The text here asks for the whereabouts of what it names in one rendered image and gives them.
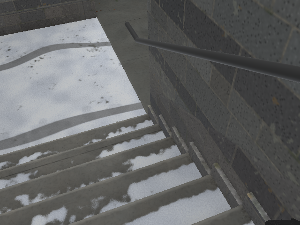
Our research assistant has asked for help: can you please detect stairs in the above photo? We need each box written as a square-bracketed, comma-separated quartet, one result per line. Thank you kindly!
[0, 113, 255, 225]

